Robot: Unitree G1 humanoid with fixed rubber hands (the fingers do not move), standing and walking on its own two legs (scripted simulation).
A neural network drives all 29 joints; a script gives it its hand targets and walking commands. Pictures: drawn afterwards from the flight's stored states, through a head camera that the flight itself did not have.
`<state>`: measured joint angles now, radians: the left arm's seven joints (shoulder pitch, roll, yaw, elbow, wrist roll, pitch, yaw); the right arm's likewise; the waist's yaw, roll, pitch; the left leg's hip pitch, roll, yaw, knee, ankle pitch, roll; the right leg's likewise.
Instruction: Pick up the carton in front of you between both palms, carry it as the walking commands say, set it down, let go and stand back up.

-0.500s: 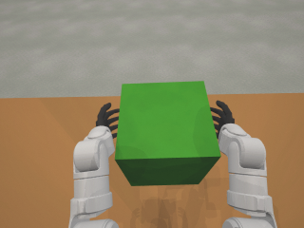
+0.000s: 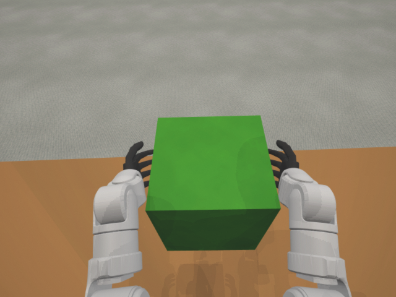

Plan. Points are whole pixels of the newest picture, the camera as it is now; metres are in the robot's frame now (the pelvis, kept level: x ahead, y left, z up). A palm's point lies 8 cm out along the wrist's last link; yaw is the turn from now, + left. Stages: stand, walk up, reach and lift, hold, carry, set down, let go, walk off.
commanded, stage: carry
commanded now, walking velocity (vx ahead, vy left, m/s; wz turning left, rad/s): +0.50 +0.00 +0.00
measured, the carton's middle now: (210, 188) +0.34 +0.00 +0.02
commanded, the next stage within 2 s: none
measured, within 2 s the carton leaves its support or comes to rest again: neither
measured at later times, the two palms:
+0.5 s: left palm (155, 85) +0.63 +0.14 +0.09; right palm (260, 83) +0.64 -0.16 +0.08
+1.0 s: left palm (154, 45) +0.95 +0.18 +0.06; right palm (234, 43) +0.95 -0.12 +0.06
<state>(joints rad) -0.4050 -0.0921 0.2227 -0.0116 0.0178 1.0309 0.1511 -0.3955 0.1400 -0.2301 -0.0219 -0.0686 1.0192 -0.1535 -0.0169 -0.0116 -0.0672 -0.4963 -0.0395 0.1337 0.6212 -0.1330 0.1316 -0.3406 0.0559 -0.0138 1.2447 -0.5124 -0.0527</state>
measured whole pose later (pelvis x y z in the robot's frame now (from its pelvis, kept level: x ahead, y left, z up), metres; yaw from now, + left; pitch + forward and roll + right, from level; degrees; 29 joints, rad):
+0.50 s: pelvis +0.31 -0.02 -0.03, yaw +2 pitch +4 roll +0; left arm -0.42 -0.13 0.22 -0.08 0.05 1.03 0.16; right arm -0.43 0.07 -0.20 -0.06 0.00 1.04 -0.16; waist 0.00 0.02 -0.08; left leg -0.23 -0.06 0.03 1.08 -0.52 0.06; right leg -0.51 0.05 -0.14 0.60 -0.09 -0.14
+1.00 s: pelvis +0.63 +0.02 -0.05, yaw +0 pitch +4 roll +0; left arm -0.43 -0.09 0.21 -0.05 0.01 1.03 0.16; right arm -0.40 0.13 -0.23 -0.07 -0.06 1.02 -0.16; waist 0.02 -0.02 -0.09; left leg -0.51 -0.04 0.13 0.57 -0.05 0.11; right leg -0.18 0.04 -0.03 0.94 -0.53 -0.05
